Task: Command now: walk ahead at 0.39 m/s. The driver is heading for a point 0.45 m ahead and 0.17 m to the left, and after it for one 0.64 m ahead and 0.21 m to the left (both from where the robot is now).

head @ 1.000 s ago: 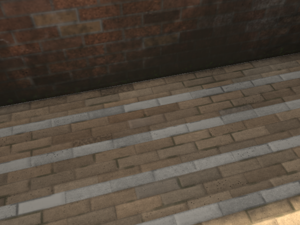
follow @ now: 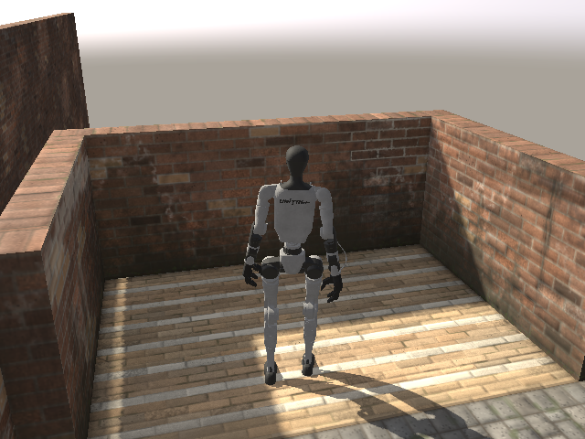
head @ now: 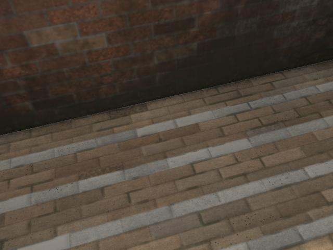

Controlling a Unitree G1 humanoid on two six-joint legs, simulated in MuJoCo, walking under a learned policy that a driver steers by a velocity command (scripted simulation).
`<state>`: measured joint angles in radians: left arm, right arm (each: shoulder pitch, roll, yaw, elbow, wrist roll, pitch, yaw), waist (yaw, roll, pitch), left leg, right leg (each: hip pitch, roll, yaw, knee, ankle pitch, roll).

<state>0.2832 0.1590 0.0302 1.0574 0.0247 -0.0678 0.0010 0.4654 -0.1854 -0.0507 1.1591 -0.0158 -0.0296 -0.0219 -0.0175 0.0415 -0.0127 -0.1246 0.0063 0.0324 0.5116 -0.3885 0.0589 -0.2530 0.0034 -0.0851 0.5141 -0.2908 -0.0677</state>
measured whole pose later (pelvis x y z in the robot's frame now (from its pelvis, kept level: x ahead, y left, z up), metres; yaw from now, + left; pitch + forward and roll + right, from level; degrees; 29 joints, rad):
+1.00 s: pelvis +0.47 +0.02 -0.01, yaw +27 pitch +1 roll +1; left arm 0.04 0.24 0.01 0.76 0.02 -0.04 0.03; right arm 0.38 -0.26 -0.09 0.89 -0.01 0.00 -0.03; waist -0.08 -0.02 0.07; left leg -0.12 -0.20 -0.21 0.57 -0.41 0.10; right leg -0.43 0.03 0.04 0.54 -0.09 -0.03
